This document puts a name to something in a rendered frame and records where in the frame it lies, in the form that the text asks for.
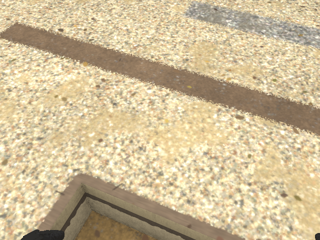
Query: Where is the robot left hand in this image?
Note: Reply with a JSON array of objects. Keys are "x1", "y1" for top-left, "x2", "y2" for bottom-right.
[{"x1": 21, "y1": 229, "x2": 65, "y2": 240}]

